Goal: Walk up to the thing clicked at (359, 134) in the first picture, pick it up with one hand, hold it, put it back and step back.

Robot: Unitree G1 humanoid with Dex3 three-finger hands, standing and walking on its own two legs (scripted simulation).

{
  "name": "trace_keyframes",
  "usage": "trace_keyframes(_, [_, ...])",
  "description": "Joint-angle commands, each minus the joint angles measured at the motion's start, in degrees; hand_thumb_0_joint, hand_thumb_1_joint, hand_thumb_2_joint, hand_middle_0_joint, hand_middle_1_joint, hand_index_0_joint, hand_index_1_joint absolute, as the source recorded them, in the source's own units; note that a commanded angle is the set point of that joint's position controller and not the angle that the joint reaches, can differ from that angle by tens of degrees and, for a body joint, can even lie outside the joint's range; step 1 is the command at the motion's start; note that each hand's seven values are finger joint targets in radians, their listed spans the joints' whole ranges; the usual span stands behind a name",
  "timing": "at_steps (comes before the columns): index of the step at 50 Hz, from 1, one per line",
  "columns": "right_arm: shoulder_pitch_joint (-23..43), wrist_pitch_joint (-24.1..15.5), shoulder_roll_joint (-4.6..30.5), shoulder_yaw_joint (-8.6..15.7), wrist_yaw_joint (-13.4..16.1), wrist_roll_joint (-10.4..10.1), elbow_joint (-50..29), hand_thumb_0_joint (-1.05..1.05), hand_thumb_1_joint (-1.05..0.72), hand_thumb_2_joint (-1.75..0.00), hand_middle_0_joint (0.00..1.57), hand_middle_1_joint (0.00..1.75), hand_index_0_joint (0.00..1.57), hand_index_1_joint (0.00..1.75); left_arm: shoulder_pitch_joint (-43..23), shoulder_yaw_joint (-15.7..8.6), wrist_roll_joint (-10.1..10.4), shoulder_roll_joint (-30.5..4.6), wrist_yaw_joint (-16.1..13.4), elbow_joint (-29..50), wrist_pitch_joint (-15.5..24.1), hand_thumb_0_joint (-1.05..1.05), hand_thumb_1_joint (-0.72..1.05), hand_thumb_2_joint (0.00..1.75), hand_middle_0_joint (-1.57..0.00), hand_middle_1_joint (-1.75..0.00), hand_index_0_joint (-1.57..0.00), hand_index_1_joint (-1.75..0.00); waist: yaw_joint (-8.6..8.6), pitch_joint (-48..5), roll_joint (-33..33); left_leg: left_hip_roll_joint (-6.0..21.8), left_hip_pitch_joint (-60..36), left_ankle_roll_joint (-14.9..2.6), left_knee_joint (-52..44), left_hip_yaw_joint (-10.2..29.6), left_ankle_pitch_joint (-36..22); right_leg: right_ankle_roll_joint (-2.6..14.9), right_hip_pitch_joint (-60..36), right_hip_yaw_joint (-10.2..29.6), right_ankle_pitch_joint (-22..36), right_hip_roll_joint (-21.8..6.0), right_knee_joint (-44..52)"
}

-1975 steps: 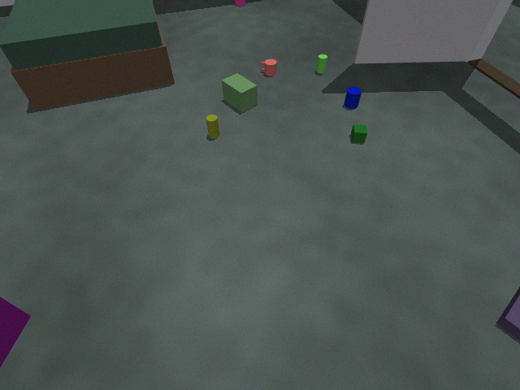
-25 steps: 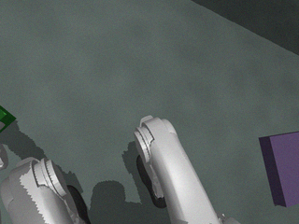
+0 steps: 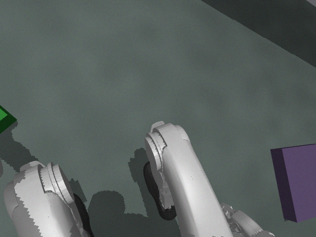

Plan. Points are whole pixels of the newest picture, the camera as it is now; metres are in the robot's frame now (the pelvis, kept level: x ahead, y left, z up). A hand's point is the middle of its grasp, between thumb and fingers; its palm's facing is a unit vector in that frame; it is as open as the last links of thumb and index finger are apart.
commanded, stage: rest palm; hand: left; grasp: from above
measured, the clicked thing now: out of the picture +0.47 +0.32 -0.28
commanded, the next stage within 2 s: close in 1.06 s
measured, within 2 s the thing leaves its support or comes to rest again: neither
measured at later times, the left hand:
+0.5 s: hand out of the picture +0.46 +0.30 -0.24, palm faces -0.32 -0.30 -0.90, open 13.2 cm
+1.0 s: hand out of the picture +0.46 +0.30 -0.25, palm faces -0.31 -0.31 -0.90, open 12.7 cm
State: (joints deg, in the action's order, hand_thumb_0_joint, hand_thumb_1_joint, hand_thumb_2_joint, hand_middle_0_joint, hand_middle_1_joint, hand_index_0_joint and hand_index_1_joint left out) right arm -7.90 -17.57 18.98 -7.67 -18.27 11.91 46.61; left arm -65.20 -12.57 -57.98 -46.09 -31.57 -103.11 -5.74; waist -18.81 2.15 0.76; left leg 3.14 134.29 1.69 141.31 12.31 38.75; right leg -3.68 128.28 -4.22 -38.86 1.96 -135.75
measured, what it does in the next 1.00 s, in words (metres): stands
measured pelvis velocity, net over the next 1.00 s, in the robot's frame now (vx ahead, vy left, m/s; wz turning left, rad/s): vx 0.00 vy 0.01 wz -0.08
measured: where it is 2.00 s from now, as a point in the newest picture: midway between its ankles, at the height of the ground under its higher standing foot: (126, 217)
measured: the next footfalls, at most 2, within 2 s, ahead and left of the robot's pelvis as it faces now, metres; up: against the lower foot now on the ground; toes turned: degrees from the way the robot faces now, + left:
none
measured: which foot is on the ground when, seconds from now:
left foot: down 0.00-1.00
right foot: down 0.00-1.00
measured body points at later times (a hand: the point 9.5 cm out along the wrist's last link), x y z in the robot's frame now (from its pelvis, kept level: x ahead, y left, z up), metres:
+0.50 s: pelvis +0.00 +0.01 -0.01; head +0.28 +0.09 +0.34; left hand +0.48 +0.31 -0.18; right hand +0.00 -0.24 -0.07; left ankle +0.07 +0.14 -0.28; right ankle +0.11 -0.13 -0.28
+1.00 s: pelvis +0.00 +0.01 +0.00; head +0.28 +0.12 +0.32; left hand +0.48 +0.32 -0.20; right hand +0.00 -0.23 -0.05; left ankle +0.07 +0.14 -0.28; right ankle +0.10 -0.13 -0.28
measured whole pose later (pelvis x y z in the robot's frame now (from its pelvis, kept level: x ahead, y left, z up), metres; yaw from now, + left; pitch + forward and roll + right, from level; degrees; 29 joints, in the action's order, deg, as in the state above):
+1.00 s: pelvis +0.00 +0.01 +0.00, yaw -5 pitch +26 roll -15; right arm -7.4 -22.2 20.8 -16.5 -22.4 15.3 42.3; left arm -67.4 -14.3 -58.6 -57.0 -42.0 -108.2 -2.8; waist -24.2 12.0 7.9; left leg 2.9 133.3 0.7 145.2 17.4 40.2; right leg -5.0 124.1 -8.2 -38.6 3.4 -134.8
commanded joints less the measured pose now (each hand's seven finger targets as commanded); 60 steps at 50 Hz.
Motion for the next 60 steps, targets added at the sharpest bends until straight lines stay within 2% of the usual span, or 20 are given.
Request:
trace_keyframes(1, [-14.73,-0.98,16.2,2.46,0.84,0.49,0.51,0.0,-0.9,-0.9,0.2,0.3,0.2,0.3,-18.95,2.64,-1.3,-11.57,-3.01,6.37,3.3,0.0,-0.48,0.92,-0.22,-0.86,-0.19,-0.89,-4.64,-31.52,-15.12,-1.01,-25.58,-3.14,-12.8,-7.0,-4.97,4.47,-17.97,-7.55,8.44,2.12,15.28])
trace_keyframes(3, [-14.83,-1.2,16.8,1.68,1.13,0.46,0.29,0.0,-0.9,-0.91,0.2,0.3,0.2,0.3,-18.49,0.85,-2.31,-15.47,-5.12,5.7,4.48,0.0,-0.47,0.91,-0.24,-0.83,-0.2,-0.86,-4.11,-32.61,-16.6,-0.63,-26.87,-2.96,-12.47,-6.6,-5.01,4.52,-18.6,-8.03,8.61,2.26,14.96])
trace_keyframes(8, [-14.27,-1.12,16.9,0.29,0.59,1.66,0.03,0.0,-0.91,-0.91,0.2,0.3,0.2,0.3,-19.58,-1.23,-3.28,-17.86,-9.58,7.04,5.16,0.0,-0.44,0.9,-0.27,-0.78,-0.23,-0.82,-3.63,-35.59,-24.58,0.39,-31.48,-1.68,-11.7,-6.44,-10.18,4.94,-20.66,-9.08,14.25,2.51,12.8])
trace_keyframes(11, [-12.69,-1.28,17.16,-0.5,-0.27,2.38,-0.72,0.0,-0.91,-0.91,0.2,0.3,0.2,0.3,-19.55,-0.07,-2.92,-17.08,-10.14,6.0,4.55,0.0,-0.43,0.91,-0.28,-0.78,-0.24,-0.83,-4.86,-33.29,-23.8,0.57,-30.13,-1.8,-10.67,-6.3,-10.25,4.69,-20.87,-9.28,15.02,2.64,12.6])
trace_keyframes(13, [-13.68,-1.27,17.94,-0.52,-0.51,2.31,-0.36,0.0,-0.91,-0.91,0.2,0.3,0.2,0.3,-17.53,-2.87,-2.96,-20.57,-11.22,5.62,4.15,0.0,-0.42,0.93,-0.31,-0.75,-0.25,-0.81,-4.0,-34.64,-25.73,0.69,-31.71,-1.66,-11.24,-6.05,-11.53,4.77,-21.97,-9.56,15.8,2.68,12.7])
trace_keyframes(14, [-12.47,-1.41,17.84,-0.63,-0.81,2.27,-0.29,0.0,-0.91,-0.91,0.2,0.3,0.2,0.3,-16.1,-2.31,-2.98,-19.85,-11.05,4.45,3.74,0.0,-0.41,0.92,-0.31,-0.76,-0.26,-0.81,-3.57,-33.2,-26.27,0.8,-31.65,-1.36,-11.42,-5.85,-11.32,5.01,-20.53,-9.99,15.27,2.57,11.71])
trace_keyframes(15, [-11.81,-1.46,17.18,-1.15,-1.31,2.72,-1.09,0.0,-0.91,-0.91,0.2,0.3,0.2,0.3,-16.2,-0.13,-3.28,-17.85,-10.52,3.37,3.47,0.0,-0.39,0.93,-0.32,-0.77,-0.27,-0.82,-4.61,-31.62,-25.36,0.7,-30.61,-1.63,-10.67,-5.97,-10.83,4.8,-20.66,-9.94,15.2,2.79,11.73])
trace_keyframes(17, [-13.03,-1.48,18.56,-0.59,-1.49,2.23,-0.72,0.0,-0.91,-0.91,0.2,0.3,0.2,0.3,-13.41,-3.45,-2.52,-20.79,-10.84,3.3,2.97,0.0,-0.37,0.93,-0.33,-0.77,-0.28,-0.82,-3.68,-32.15,-24.27,0.76,-29.89,-1.86,-10.81,-5.53,-11.54,4.62,-21.6,-10.09,15.84,3.04,12.41])
trace_keyframes(18, [-12.26,-1.56,17.7,-0.99,-1.78,2.35,-1.04,0.0,-0.91,-0.91,0.2,0.3,0.2,0.3,-13.15,-1.64,-1.77,-18.46,-10.65,2.51,2.85,0.0,-0.36,0.89,-0.34,-0.75,-0.29,-0.8,-4.15,-31.02,-24.02,0.75,-29.52,-1.81,-10.84,-5.5,-11.37,4.69,-21.75,-10.11,15.75,2.98,12.12])
trace_keyframes(21, [-13.39,-1.72,18.45,-1.0,-2.31,2.47,-0.77,0.0,-0.91,-0.91,0.2,0.3,0.2,0.3,-12.06,-4.12,-1.55,-21.03,-10.54,1.92,2.43,0.0,-0.39,0.84,-0.29,-0.76,-0.26,-0.79,-4.36,-30.28,-23.5,0.87,-29.49,-1.76,-11.21,-4.75,-12.11,4.59,-21.01,-10.93,15.93,2.92,11.72])
trace_keyframes(22, [-12.33,-1.71,18.35,-0.92,-2.36,2.36,-1.05,0.0,-0.91,-0.91,0.2,0.3,0.2,0.3,-11.7,-2.52,-1.09,-19.28,-10.19,1.27,2.49,0.0,-0.39,0.84,-0.29,-0.77,-0.26,-0.8,-4.86,-29.23,-23.28,0.92,-28.68,-1.82,-11.41,-4.62,-11.35,4.6,-20.93,-10.79,15.53,3.14,11.85])
trace_keyframes(26, [-13.7,-2.13,18.58,-1.57,-2.52,2.88,-1.39,0.0,-0.91,-0.91,0.2,0.3,0.2,0.3,-14.26,-2.21,-0.8,-19.66,-9.67,1.59,3.59,0.0,-0.38,0.86,-0.31,-0.77,-0.28,-0.8,-7.34,-27.81,-20.45,0.81,-26.61,-2.46,-9.82,-4.51,-10.62,4.01,-21.88,-10.51,15.85,3.11,12.55])
trace_keyframes(31, [-12.36,-3.37,19.68,-2.03,-2.28,2.92,-1.34,0.0,-0.91,-0.91,0.2,0.3,0.2,0.3,-15.25,-0.1,-1.12,-19.63,-9.24,1.45,5.32,0.0,-0.33,0.86,-0.34,-0.79,-0.31,-0.82,-7.92,-26.56,-20.86,0.88,-26.95,-2.09,-10.5,-3.82,-6.75,4.13,-21.2,-11.2,12.24,3.28,13.11])
trace_keyframes(36, [-12.03,-3.9,19.47,-3.23,-2.69,2.96,-1.48,0.0,-0.91,-0.91,0.2,0.3,0.2,0.3,-15.75,1.56,-1.76,-18.62,-10.13,0.9,5.61,0.0,-0.31,0.82,-0.35,-0.77,-0.32,-0.8,-8.2,-25.85,-22.57,1.08,-29.27,-1.4,-11.09,-3.16,-7.83,4.16,-20.52,-12.08,13.37,3.01,12.23])
trace_keyframes(41, [-12.25,-4.08,20.02,-3.45,-3.31,2.92,-1.34,0.0,-0.91,-0.91,0.2,0.3,0.2,0.3,-16.73,0.77,-2.2,-20.06,-12.22,0.94,4.57,0.0,-0.31,0.82,-0.35,-0.76,-0.32,-0.79,-8.24,-25.99,-24.75,1.48,-31.27,-0.85,-11.34,-2.54,-10.05,4.23,-20.71,-12.35,15.43,3.01,11.82])
trace_keyframes(46, [-11.16,-4.6,20.71,-3.93,-3.67,2.95,-2.11,0.0,-0.91,-0.91,0.2,0.3,0.2,0.3,-16.54,-0.48,-0.87,-21.89,-12.97,0.61,3.2,0.0,-0.32,0.83,-0.34,-0.77,-0.31,-0.8,-8.43,-24.85,-23.85,1.68,-29.54,-1.13,-10.91,-2.6,-10.36,3.88,-21.6,-12.0,16.07,3.12,12.51])
trace_keyframes(49, [-11.23,-4.52,21.19,-4.02,-3.79,2.84,-2.65,0.0,-0.92,-0.91,0.2,0.3,0.2,0.3,-15.81,-1.17,-0.76,-23.12,-12.48,0.32,2.73,0.0,-0.31,0.8,-0.34,-0.77,-0.32,-0.79,-8.08,-24.69,-25.18,1.8,-30.78,-0.86,-11.88,-2.07,-10.79,4.08,-21.64,-12.24,16.02,3.0,12.1])
trace_keyframes(51, [-10.35,-4.66,20.94,-4.65,-3.84,3.01,-3.2,0.0,-0.92,-0.91,0.2,0.3,0.2,0.3,-16.64,0.22,-0.34,-22.28,-11.58,0.83,2.65,0.0,-0.31,0.78,-0.33,-0.79,-0.31,-0.8,-9.09,-24.25,-24.95,1.81,-30.25,-1.0,-11.23,-2.11,-10.27,3.9,-21.92,-12.2,16.1,2.97,11.89])
trace_keyframes(56, [-11.03,-4.53,21.36,-4.77,-3.48,2.57,-3.3,0.0,-0.92,-0.91,0.2,0.3,0.2,0.3,-14.74,0.47,-0.08,-23.34,-10.54,0.48,2.83,0.0,-0.3,0.78,-0.34,-0.75,-0.32,-0.78,-8.74,-24.62,-24.07,1.69,-29.52,-1.32,-11.25,-2.24,-10.03,3.88,-22.98,-12.05,15.88,3.35,12.89])
trace_keyframes(60, [-11.45,-4.3,21.88,-4.71,-3.12,2.33,-3.76,0.0,-0.91,-0.91,0.2,0.3,0.2,0.3,-15.04,0.41,0.08,-24.1,-9.94,2.02,3.44,0.0,-0.2,0.7,-0.42,-0.7,-0.4,-0.72,-8.74,-24.76,-23.13,1.76,-29.22,-1.46,-11.79,-1.92,-8.41,3.9,-22.89,-12.23,14.49,3.37,13.39])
